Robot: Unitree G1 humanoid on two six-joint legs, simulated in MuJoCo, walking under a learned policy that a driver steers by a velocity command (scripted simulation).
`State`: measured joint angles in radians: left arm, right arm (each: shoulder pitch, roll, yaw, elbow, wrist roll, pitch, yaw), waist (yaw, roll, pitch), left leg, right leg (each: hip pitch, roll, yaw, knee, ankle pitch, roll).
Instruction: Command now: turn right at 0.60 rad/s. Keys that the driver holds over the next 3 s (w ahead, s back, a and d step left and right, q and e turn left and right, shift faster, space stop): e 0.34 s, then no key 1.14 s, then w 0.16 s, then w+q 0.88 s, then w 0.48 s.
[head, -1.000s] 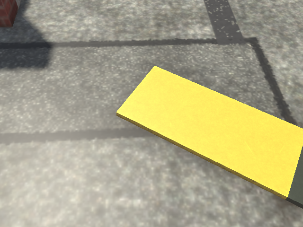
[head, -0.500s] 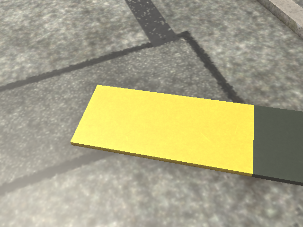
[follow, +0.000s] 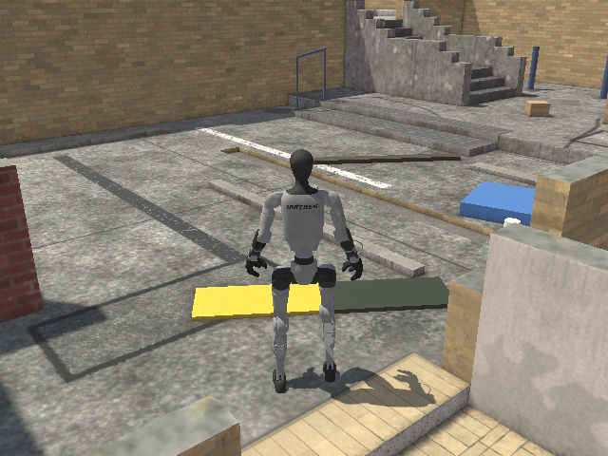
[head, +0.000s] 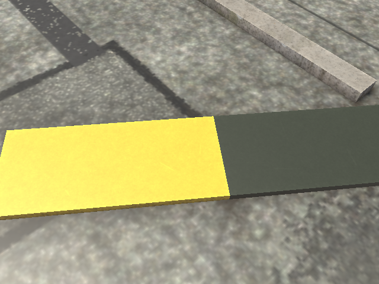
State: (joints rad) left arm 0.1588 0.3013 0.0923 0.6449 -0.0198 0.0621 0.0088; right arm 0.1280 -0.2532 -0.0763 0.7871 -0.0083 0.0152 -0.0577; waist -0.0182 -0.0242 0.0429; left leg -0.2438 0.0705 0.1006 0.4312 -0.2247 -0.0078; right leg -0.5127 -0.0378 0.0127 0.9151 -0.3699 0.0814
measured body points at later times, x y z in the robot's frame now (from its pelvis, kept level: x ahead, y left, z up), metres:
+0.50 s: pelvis +0.01 -0.05 -0.01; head +0.03 -0.07 +0.44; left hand +0.24 +0.17 -0.08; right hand +0.09 -0.36 -0.11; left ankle +0.06 +0.10 -0.71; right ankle +0.00 -0.14 -0.74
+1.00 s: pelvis +0.03 -0.03 -0.01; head +0.04 -0.03 +0.44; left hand +0.25 +0.17 -0.11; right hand +0.11 -0.31 -0.11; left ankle +0.06 +0.09 -0.74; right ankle +0.00 -0.14 -0.74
